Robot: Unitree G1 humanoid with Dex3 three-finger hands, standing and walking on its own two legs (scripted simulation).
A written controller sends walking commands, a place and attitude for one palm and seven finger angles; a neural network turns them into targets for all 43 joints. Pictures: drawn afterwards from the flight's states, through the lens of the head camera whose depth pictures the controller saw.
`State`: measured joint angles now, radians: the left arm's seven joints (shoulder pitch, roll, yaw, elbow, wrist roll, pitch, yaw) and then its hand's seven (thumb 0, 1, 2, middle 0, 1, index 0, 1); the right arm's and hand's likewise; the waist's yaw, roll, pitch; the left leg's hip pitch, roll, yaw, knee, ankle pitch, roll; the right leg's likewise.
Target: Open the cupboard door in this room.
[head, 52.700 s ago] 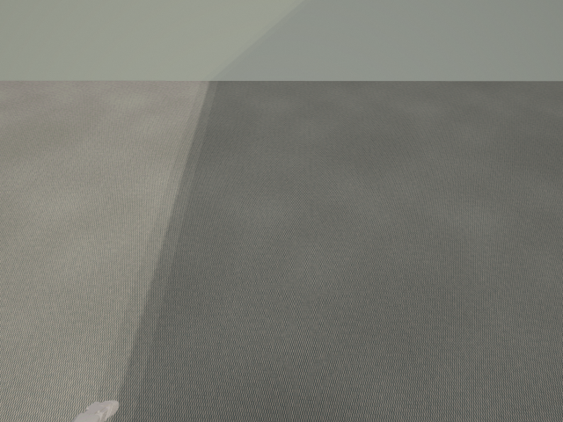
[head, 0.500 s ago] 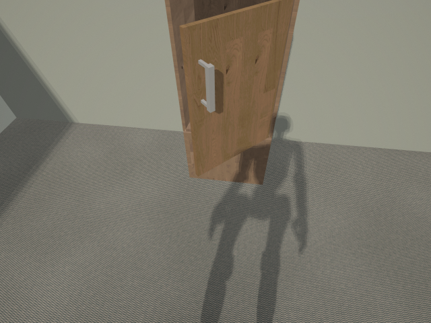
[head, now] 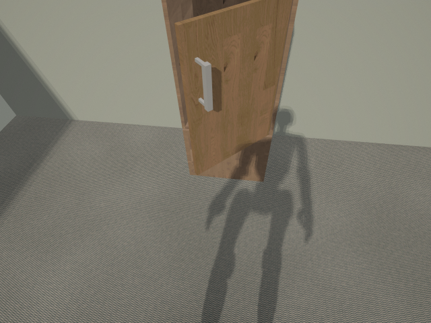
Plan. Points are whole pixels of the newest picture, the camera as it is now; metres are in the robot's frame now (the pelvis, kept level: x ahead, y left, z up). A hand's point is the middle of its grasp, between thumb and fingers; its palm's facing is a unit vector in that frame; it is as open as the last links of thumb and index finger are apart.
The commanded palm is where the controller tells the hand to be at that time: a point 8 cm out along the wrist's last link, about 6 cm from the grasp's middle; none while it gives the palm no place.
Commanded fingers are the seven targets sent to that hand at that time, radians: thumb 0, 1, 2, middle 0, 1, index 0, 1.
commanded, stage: look to check the result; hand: left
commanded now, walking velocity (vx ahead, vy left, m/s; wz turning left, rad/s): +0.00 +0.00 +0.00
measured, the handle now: (203, 85) +0.72 +0.07 +0.05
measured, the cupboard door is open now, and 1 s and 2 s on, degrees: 44 44 44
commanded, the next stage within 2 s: walk to a spot facing it in 0.22 s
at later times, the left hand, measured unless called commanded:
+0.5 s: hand out of the picture +0.08 +0.21 -0.16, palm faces -0.02 -0.95 -0.31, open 7.4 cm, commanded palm none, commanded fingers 0.00 0.90 0.90 -0.20 -0.30 -0.20 -0.30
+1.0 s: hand out of the picture +0.13 +0.15 -0.18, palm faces -0.26 -0.93 -0.28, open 7.4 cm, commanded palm none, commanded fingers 0.00 0.90 0.90 -0.20 -0.30 -0.20 -0.30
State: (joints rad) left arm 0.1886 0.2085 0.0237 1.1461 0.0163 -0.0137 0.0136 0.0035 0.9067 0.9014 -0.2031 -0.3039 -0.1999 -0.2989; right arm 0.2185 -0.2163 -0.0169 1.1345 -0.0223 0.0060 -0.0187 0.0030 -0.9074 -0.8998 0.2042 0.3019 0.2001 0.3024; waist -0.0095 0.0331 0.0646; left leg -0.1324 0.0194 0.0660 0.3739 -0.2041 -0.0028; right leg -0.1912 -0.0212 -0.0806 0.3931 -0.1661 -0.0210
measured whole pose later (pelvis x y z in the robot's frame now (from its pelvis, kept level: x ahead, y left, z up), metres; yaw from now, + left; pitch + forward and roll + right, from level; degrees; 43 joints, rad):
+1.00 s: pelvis +0.00 -0.03 -0.02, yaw -18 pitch +0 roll +0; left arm 0.17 0.21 0.08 0.94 0.02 0.03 -0.01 0.00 0.91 0.90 -0.20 -0.30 -0.20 -0.30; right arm 0.21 -0.22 -0.07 0.99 -0.01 0.06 -0.03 0.01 -0.91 -0.90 0.21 0.30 0.20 0.30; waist 0.00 0.03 0.14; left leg -0.36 0.13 0.12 0.99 -0.54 -0.05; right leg -0.34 0.01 -0.01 0.67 -0.33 -0.04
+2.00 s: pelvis +0.04 -0.03 -0.01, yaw -55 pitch +1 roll -2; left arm 0.18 0.25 0.08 0.93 0.03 0.06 -0.06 0.01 0.91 0.90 -0.20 -0.30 -0.20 -0.30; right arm 0.30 -0.22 -0.03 0.90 -0.04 -0.04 -0.02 0.00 -0.91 -0.90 0.21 0.30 0.20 0.30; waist -0.03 -0.03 0.05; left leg -0.23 0.09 0.13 0.54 -0.32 0.00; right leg -0.50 0.00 0.01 1.04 -0.42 0.00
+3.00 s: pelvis +0.15 -0.43 -0.01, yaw -80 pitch +0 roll +0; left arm 0.13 0.20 0.06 0.98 0.03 -0.01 -0.06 0.01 0.91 0.90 -0.20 -0.30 -0.19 -0.30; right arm 0.40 -0.19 -0.04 1.06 -0.04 -0.05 -0.01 0.00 -0.92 -0.90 0.21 0.30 0.20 0.30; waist -0.03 0.00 0.06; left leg -0.03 0.11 0.20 0.40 -0.36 -0.06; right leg -0.48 -0.07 -0.10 0.68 -0.23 -0.02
